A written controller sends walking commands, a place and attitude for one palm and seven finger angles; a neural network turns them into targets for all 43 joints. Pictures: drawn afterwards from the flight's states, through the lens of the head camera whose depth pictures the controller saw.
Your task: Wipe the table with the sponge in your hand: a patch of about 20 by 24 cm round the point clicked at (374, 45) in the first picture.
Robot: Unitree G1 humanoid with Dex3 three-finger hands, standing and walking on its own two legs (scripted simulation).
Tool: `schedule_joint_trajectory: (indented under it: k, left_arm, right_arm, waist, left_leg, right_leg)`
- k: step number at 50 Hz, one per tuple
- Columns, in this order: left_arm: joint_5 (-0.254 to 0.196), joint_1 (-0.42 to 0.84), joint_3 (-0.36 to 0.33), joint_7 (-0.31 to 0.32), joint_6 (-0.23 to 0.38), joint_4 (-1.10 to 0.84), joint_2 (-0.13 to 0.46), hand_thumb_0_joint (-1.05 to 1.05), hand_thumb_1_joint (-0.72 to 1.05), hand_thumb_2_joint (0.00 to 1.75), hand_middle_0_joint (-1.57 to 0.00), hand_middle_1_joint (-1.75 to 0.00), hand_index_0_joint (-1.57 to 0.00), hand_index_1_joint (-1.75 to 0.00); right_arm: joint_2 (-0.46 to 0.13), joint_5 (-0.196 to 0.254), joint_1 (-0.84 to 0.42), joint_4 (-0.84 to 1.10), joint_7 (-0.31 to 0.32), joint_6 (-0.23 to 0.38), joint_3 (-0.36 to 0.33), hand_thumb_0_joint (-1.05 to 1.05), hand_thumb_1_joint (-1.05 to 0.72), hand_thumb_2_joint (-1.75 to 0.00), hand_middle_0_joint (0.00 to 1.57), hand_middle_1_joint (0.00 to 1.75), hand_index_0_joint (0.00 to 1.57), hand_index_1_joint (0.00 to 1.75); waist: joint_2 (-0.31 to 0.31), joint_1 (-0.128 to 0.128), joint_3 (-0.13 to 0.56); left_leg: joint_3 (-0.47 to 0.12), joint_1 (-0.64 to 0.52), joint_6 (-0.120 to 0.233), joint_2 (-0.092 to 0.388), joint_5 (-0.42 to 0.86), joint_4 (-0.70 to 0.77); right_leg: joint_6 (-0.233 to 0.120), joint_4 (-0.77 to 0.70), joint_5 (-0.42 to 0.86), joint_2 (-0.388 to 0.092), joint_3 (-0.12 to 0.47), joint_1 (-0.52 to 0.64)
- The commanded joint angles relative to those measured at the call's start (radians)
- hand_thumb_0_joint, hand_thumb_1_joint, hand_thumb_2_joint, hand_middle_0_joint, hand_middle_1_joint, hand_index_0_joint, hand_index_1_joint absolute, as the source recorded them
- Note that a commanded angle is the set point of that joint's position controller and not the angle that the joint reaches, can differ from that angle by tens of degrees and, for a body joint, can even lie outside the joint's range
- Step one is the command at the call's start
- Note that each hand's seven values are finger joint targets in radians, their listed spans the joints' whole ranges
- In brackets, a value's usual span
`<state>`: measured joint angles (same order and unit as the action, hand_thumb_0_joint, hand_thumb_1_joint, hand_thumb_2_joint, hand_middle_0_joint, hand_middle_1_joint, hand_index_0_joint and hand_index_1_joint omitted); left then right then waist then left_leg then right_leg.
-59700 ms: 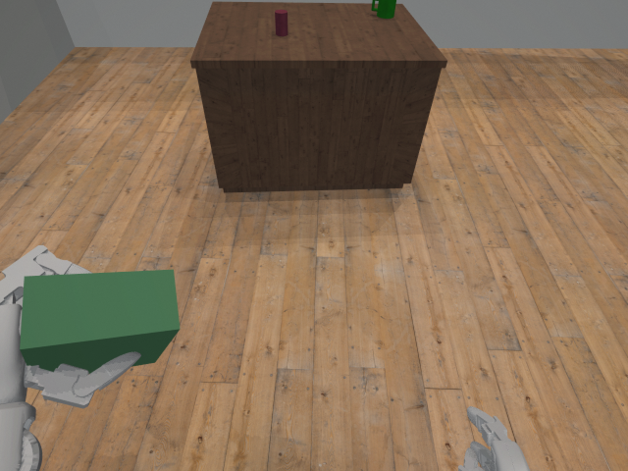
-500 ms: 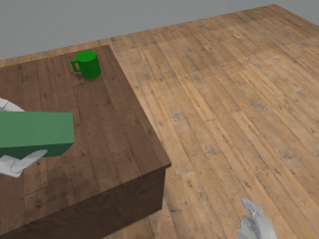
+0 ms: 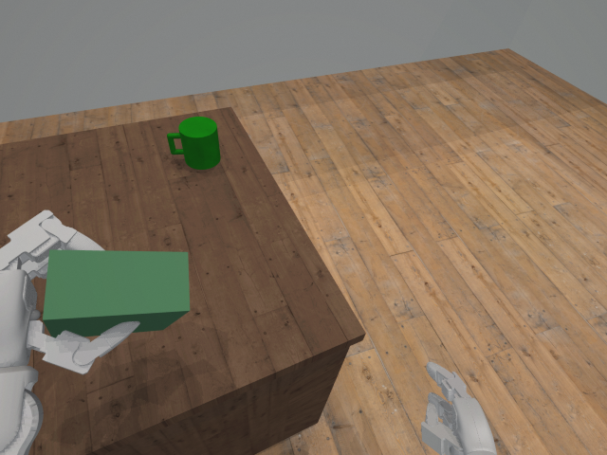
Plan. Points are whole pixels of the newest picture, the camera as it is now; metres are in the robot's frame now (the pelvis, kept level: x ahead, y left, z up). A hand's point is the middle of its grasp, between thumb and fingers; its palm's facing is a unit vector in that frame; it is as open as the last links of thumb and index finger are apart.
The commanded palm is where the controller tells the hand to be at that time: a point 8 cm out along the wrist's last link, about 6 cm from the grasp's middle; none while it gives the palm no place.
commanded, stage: come to a stop and stand still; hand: left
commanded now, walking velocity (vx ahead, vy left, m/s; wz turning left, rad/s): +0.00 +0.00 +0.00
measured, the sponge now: (136, 297) +0.24 +0.21 +0.13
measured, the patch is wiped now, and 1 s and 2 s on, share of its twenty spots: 0.00 0.00 0.00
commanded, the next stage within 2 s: look again from close up in 0.28 s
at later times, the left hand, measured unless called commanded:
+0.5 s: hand (61, 312) +0.21 +0.25 +0.15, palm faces +0.38 -0.85 -0.38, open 9.8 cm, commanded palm +0.15 +0.29 +0.17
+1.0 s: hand (91, 310) +0.21 +0.23 +0.15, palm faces +0.37 -0.85 -0.36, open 9.8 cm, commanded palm +0.15 +0.27 +0.17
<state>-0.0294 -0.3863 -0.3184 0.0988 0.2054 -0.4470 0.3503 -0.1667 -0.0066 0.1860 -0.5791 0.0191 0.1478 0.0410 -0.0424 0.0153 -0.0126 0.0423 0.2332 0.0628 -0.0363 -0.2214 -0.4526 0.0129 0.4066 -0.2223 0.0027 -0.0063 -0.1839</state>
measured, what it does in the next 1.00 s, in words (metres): stands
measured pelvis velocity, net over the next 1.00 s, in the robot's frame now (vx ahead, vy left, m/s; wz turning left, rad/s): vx -0.01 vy -0.02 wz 0.01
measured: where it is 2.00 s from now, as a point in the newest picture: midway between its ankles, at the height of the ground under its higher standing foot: outside the picture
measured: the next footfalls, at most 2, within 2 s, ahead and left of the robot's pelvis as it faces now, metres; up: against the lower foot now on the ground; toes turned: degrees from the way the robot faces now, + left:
none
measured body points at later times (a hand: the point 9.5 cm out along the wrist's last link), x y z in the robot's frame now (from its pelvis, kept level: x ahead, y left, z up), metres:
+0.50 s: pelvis -0.01 +0.00 +0.00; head +0.00 +0.02 +0.45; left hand +0.18 +0.30 +0.17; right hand +0.16 -0.22 -0.07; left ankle +0.01 +0.07 -0.74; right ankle +0.00 -0.13 -0.74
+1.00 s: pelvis -0.01 -0.02 +0.00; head +0.00 +0.00 +0.45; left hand +0.18 +0.27 +0.17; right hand +0.17 -0.25 -0.07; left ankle +0.01 +0.07 -0.74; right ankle +0.00 -0.13 -0.74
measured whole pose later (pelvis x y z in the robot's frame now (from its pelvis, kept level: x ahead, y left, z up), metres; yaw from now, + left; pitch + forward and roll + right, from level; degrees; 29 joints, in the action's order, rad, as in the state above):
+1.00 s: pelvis -0.01 -0.02 +0.00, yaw +1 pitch +0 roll -1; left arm -0.04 -0.44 -0.32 0.11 0.17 -0.44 0.35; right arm -0.21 0.01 0.22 -0.59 0.05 0.11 0.01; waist 0.00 0.01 -0.02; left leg 0.02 0.23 0.04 -0.02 -0.20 -0.44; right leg -0.01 0.36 -0.20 0.02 -0.03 -0.17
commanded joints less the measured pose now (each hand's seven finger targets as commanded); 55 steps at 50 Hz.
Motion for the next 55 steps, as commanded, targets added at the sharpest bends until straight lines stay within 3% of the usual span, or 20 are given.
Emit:
schedule_joint_trajectory:
  k: [1, 5, 6, 10, 13, 17, 19, 23, 25, 28, 30, 31, 38, 46, 53, 54, 55]
  left_arm:
    - [-0.010, 0.061, -0.145, 0.015, 0.064, -0.248, 0.197, 0.00, 0.10, 1.30, -1.20, -1.60, -1.20, -1.60]
    - [-0.010, 0.086, -0.156, 0.015, 0.070, -0.304, 0.223, 0.00, 0.10, 1.30, -1.20, -1.60, -1.20, -1.60]
    - [-0.011, 0.084, -0.132, 0.012, 0.070, -0.297, 0.194, 0.00, 0.10, 1.30, -1.20, -1.60, -1.20, -1.60]
    - [-0.004, 0.071, -0.116, 0.015, 0.067, -0.289, 0.178, 0.00, 0.10, 1.30, -1.20, -1.60, -1.20, -1.60]
    - [-0.002, 0.050, -0.110, 0.017, 0.062, -0.253, 0.164, 0.00, 0.10, 1.30, -1.20, -1.60, -1.20, -1.60]
    - [-0.003, 0.041, -0.111, 0.019, 0.059, -0.215, 0.162, 0.00, 0.10, 1.30, -1.20, -1.60, -1.20, -1.60]
    - [-0.002, 0.047, -0.125, 0.021, 0.058, -0.210, 0.175, 0.00, 0.10, 1.30, -1.20, -1.60, -1.20, -1.60]
    - [-0.001, 0.064, -0.127, 0.022, 0.067, -0.232, 0.184, 0.00, 0.10, 1.30, -1.20, -1.60, -1.20, -1.60]
    - [0.000, 0.072, -0.129, 0.025, 0.069, -0.250, 0.192, 0.00, 0.10, 1.30, -1.20, -1.60, -1.20, -1.60]
    - [-0.005, 0.047, -0.125, 0.025, 0.067, -0.229, 0.180, 0.00, 0.10, 1.30, -1.20, -1.60, -1.20, -1.60]
    - [-0.005, 0.039, -0.131, 0.026, 0.068, -0.231, 0.189, 0.00, 0.10, 1.30, -1.20, -1.60, -1.20, -1.60]
    - [-0.009, 0.031, -0.118, 0.025, 0.066, -0.210, 0.168, 0.00, 0.10, 1.30, -1.20, -1.60, -1.20, -1.60]
    - [-0.013, 0.039, -0.114, 0.024, 0.051, -0.174, 0.165, 0.00, 0.10, 1.30, -1.20, -1.60, -1.20, -1.60]
    - [-0.014, 0.050, -0.112, 0.031, 0.044, -0.231, 0.177, 0.00, 0.10, 1.30, -1.20, -1.60, -1.20, -1.60]
    - [-0.022, 0.016, -0.124, 0.032, 0.031, -0.218, 0.176, 0.00, 0.10, 1.30, -1.20, -1.60, -1.20, -1.60]
    - [0.132, 1.039, -0.705, 0.031, 0.139, -0.460, 0.984, 0.00, 0.10, 1.30, -1.20, -1.60, -1.20, -1.60]
    - [0.040, 0.756, -0.435, 0.008, 0.082, -0.001, 0.562, 0.00, 0.10, 1.30, -1.20, -1.60, -1.20, -1.60]
  right_arm:
    - [-0.149, 0.007, -0.056, 0.154, 0.022, 0.034, -0.068, 0.00, -0.90, -0.90, 0.20, 0.30, 0.20, 0.30]
    - [-0.141, 0.006, -0.060, 0.163, 0.026, 0.034, -0.065, 0.00, -0.90, -0.90, 0.20, 0.30, 0.20, 0.30]
    - [-0.142, 0.002, -0.052, 0.164, 0.025, 0.035, -0.064, 0.00, -0.90, -0.90, 0.20, 0.30, 0.20, 0.30]
    - [-0.149, 0.007, -0.045, 0.157, 0.020, 0.042, -0.072, 0.00, -0.90, -0.90, 0.20, 0.30, 0.20, 0.30]
    - [-0.158, 0.008, -0.032, 0.152, 0.019, 0.036, -0.079, 0.00, -0.90, -0.90, 0.20, 0.30, 0.20, 0.30]
    - [-0.159, 0.014, -0.040, 0.153, 0.023, 0.028, -0.079, 0.00, -0.90, -0.90, 0.20, 0.30, 0.20, 0.30]
    - [-0.158, 0.015, -0.044, 0.157, 0.027, 0.026, -0.078, 0.00, -0.90, -0.90, 0.20, 0.30, 0.20, 0.30]
    - [-0.156, 0.017, -0.050, 0.159, 0.032, 0.032, -0.077, 0.00, -0.90, -0.90, 0.20, 0.30, 0.20, 0.30]
    - [-0.154, 0.018, -0.056, 0.154, 0.035, 0.037, -0.075, 0.00, -0.90, -0.90, 0.20, 0.30, 0.20, 0.30]
    - [-0.156, 0.017, -0.048, 0.153, 0.035, 0.041, -0.078, 0.00, -0.90, -0.90, 0.20, 0.30, 0.20, 0.30]
    - [-0.157, 0.018, -0.051, 0.144, 0.035, 0.041, -0.079, 0.00, -0.90, -0.90, 0.20, 0.30, 0.20, 0.30]
    - [-0.157, 0.016, -0.048, 0.144, 0.035, 0.040, -0.078, 0.00, -0.90, -0.90, 0.20, 0.30, 0.20, 0.30]
    - [-0.162, 0.019, -0.052, 0.145, 0.038, 0.029, -0.081, 0.00, -0.90, -0.90, 0.20, 0.30, 0.20, 0.30]
    - [-0.158, 0.019, -0.067, 0.152, 0.040, 0.025, -0.078, 0.00, -0.90, -0.90, 0.20, 0.30, 0.20, 0.30]
    - [-0.158, 0.020, -0.060, 0.152, 0.043, 0.015, -0.078, 0.00, -0.90, -0.90, 0.20, 0.30, 0.20, 0.30]
    - [-0.193, -0.025, 0.044, 0.146, 0.029, 0.053, -0.074, 0.00, -0.90, -0.90, 0.20, 0.30, 0.20, 0.30]
    - [-0.135, 0.023, -0.043, 0.043, 0.039, 0.023, -0.086, 0.00, -0.90, -0.90, 0.20, 0.30, 0.20, 0.30]
  waist:
    - [0.125, -0.001, 0.138]
    - [0.208, 0.003, 0.129]
    - [0.204, 0.000, 0.126]
    - [0.200, -0.001, 0.145]
    - [0.153, 0.000, 0.144]
    - [0.125, -0.002, 0.110]
    - [0.102, -0.001, 0.100]
    - [0.122, -0.002, 0.096]
    - [0.135, -0.004, 0.099]
    - [0.089, -0.003, 0.107]
    - [0.112, -0.005, 0.112]
    - [0.106, -0.006, 0.102]
    - [0.063, -0.006, 0.079]
    - [0.101, -0.005, 0.110]
    - [0.077, -0.003, 0.126]
    - [-0.037, 0.018, -0.067]
    - [0.161, -0.012, 0.033]
  left_leg:
    - [-0.153, -0.047, -0.070, 0.152, 0.290, 0.111]
    - [-0.157, -0.067, -0.090, 0.169, 0.297, 0.132]
    - [-0.164, -0.070, -0.090, 0.175, 0.284, 0.139]
    - [-0.148, -0.096, -0.098, 0.175, 0.292, 0.130]
    - [-0.152, -0.068, -0.102, 0.168, 0.262, 0.122]
    - [-0.160, -0.011, -0.098, 0.153, 0.108, 0.158]
    - [-0.159, 0.024, -0.080, 0.148, 0.038, 0.165]
    - [-0.158, 0.045, -0.058, 0.139, -0.033, 0.168]
    - [-0.153, 0.043, -0.052, 0.130, -0.032, 0.159]
    - [-0.146, 0.021, -0.044, 0.120, 0.010, 0.129]
    - [-0.142, 0.002, -0.046, 0.117, 0.034, 0.120]
    - [-0.141, 0.000, -0.047, 0.119, 0.030, 0.123]
    - [-0.138, -0.003, -0.038, 0.115, 0.034, 0.110]
    - [-0.132, -0.029, -0.031, 0.109, 0.062, 0.091]
    - [-0.138, -0.037, -0.037, 0.119, 0.159, 0.088]
    - [-0.063, 0.108, -0.022, 0.126, 0.182, -0.041]
    - [-0.111, -0.044, -0.042, 0.142, 0.164, -0.025]
  right_leg:
    - [-0.031, -0.004, 0.162, -0.039, 0.021, 0.069]
    - [-0.027, 0.020, 0.083, -0.029, -0.001, 0.047]
    - [-0.029, 0.021, 0.064, -0.028, -0.003, 0.040]
    - [-0.029, 0.016, 0.071, -0.029, -0.001, 0.042]
    - [-0.030, -0.013, 0.099, -0.038, 0.003, 0.072]
    - [-0.030, -0.030, 0.081, -0.037, 0.009, 0.086]
    - [-0.028, -0.041, 0.080, -0.044, 0.017, 0.104]
    - [-0.030, -0.047, 0.071, -0.047, 0.027, 0.110]
    - [-0.031, -0.050, 0.078, -0.048, 0.035, 0.108]
    - [-0.036, -0.068, 0.106, -0.060, 0.051, 0.097]
    - [-0.038, -0.072, 0.112, -0.061, 0.057, 0.082]
    - [-0.038, -0.078, 0.101, -0.061, 0.057, 0.071]
    - [-0.040, -0.108, 0.089, -0.069, 0.083, 0.039]
    - [-0.044, -0.105, 0.113, -0.083, 0.094, 0.051]
    - [-0.040, -0.085, 0.194, -0.079, 0.078, 0.082]
    - [0.031, -0.172, 0.200, -0.096, 0.097, -0.125]
    - [-0.083, -0.070, 0.058, -0.161, 0.097, -0.170]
